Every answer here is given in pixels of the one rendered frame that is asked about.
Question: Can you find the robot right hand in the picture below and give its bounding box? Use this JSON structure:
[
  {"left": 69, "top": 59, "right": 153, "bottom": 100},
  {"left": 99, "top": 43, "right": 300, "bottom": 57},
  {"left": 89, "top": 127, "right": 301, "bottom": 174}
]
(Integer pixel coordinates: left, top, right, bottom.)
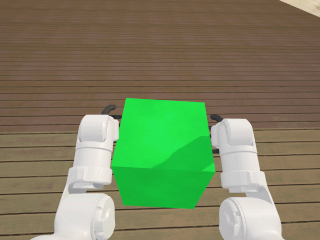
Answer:
[{"left": 208, "top": 114, "right": 223, "bottom": 154}]

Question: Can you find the robot right forearm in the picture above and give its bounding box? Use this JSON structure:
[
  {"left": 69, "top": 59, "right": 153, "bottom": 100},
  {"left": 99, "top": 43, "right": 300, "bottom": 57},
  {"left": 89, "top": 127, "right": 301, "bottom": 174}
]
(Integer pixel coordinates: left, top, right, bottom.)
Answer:
[{"left": 211, "top": 118, "right": 282, "bottom": 234}]

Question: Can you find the carton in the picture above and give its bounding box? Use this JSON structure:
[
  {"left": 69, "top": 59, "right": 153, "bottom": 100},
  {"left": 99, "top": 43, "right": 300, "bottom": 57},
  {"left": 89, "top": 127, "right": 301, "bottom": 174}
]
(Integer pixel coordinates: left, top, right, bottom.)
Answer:
[{"left": 111, "top": 98, "right": 216, "bottom": 209}]

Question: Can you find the robot left hand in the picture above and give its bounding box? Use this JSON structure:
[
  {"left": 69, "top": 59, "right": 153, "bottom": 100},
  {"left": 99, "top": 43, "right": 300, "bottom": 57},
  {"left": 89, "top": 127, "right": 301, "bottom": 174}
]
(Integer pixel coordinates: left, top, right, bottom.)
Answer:
[{"left": 101, "top": 104, "right": 122, "bottom": 143}]

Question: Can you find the robot right upper arm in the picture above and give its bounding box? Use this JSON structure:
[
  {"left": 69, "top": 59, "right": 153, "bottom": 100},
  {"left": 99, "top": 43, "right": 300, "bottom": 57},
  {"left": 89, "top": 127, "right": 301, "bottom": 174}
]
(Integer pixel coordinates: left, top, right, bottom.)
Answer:
[{"left": 219, "top": 197, "right": 285, "bottom": 240}]

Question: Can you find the robot left forearm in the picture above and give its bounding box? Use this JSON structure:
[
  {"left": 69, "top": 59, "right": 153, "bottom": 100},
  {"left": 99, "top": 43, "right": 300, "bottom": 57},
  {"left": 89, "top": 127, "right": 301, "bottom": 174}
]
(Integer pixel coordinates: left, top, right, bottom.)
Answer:
[{"left": 54, "top": 114, "right": 119, "bottom": 231}]

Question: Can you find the robot left upper arm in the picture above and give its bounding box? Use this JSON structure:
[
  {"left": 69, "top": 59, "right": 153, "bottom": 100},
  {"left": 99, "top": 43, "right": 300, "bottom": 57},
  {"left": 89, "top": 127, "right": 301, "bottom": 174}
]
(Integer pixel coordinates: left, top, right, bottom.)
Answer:
[{"left": 30, "top": 193, "right": 115, "bottom": 240}]

